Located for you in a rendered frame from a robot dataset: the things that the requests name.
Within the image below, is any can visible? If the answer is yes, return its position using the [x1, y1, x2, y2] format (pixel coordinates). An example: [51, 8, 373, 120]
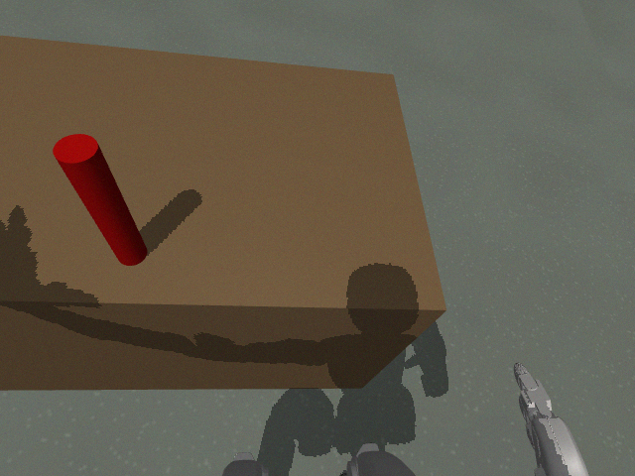
[53, 134, 147, 266]

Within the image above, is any right robot hand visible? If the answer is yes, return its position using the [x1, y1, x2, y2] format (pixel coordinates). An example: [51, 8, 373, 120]
[514, 362, 589, 476]

